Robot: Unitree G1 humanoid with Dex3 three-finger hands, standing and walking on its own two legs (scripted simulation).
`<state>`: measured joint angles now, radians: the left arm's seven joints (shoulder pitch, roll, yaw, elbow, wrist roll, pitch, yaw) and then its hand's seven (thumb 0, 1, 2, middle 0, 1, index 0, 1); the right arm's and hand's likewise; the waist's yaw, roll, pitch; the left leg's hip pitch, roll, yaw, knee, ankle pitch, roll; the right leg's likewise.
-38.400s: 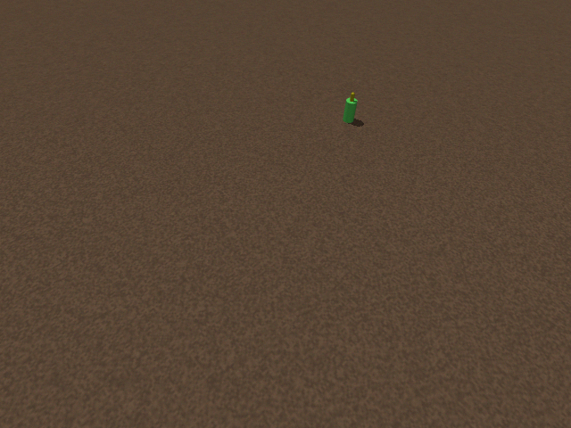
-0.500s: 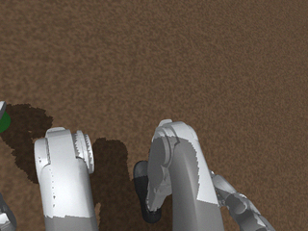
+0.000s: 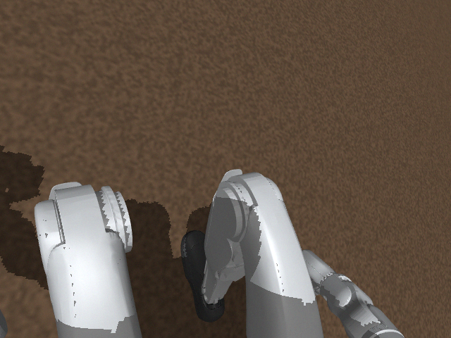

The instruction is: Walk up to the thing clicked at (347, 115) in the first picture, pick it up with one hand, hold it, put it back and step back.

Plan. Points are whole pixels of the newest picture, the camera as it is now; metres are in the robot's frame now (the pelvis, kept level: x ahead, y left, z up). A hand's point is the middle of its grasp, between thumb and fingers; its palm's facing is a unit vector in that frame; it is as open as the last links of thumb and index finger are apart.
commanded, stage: lower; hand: left
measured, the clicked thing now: out of the picture +0.38 +0.34 -0.19
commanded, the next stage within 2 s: loosen in 0.14 s
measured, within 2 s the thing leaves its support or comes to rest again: rests again in 1.10 s
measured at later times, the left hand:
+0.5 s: hand out of the picture +0.38 +0.33 -0.16, palm faces +0.53 -0.85 +0.00, open 7.8 cm
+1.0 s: hand out of the picture +0.38 +0.33 -0.16, palm faces +0.52 -0.85 +0.01, open 15.8 cm
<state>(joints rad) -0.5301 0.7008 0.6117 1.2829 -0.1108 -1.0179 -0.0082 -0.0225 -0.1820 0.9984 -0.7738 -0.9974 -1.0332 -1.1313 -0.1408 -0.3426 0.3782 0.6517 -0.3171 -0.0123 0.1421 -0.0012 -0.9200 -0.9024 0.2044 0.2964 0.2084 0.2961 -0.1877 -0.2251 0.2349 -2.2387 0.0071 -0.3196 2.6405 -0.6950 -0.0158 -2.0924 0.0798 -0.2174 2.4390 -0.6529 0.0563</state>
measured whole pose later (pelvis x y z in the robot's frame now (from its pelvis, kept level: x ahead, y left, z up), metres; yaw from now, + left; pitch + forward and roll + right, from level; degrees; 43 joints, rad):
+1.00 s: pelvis -0.01 +0.00 +0.00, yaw -2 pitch +13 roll -16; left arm -0.55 0.75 0.59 1.32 -0.12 -1.08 0.01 -0.01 -0.48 0.13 -0.34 -0.21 -0.35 -0.20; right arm -0.16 -0.35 0.43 0.59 -0.33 0.00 0.15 0.00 -0.90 -0.89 0.21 0.30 0.21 0.30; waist -0.18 -0.25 0.25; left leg -2.22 0.02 -0.35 2.65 -0.69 -0.01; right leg -2.07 0.10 -0.24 2.42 -0.63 0.06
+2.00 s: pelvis +0.02 -0.01 +0.20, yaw +10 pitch +33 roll -5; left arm -0.02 0.45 0.37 0.39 0.00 -0.01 0.06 -0.02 -0.56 0.04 -0.06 -0.05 -0.06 -0.04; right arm 0.07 -0.27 -0.01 0.56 0.05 0.10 -0.03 0.01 -0.90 -0.90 0.20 0.30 0.21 0.30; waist 0.01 0.01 -0.13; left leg -1.84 0.04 -0.08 1.91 -0.65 -0.01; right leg -1.78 0.02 -0.05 1.87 -0.65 0.01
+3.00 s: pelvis +0.10 +0.00 +0.43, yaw +15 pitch +8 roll -2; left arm 0.47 0.21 -0.02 -0.02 -0.01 0.28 0.15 -0.01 -0.50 0.08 -0.06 -0.06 -0.07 -0.06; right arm 0.28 -0.22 0.03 0.48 0.01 -0.11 -0.19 0.01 -0.90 -0.90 0.20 0.30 0.21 0.30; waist -0.02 0.04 -0.11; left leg -0.65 0.03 -0.05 0.98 -0.47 -0.01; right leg -0.60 0.00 -0.04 0.93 -0.47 0.01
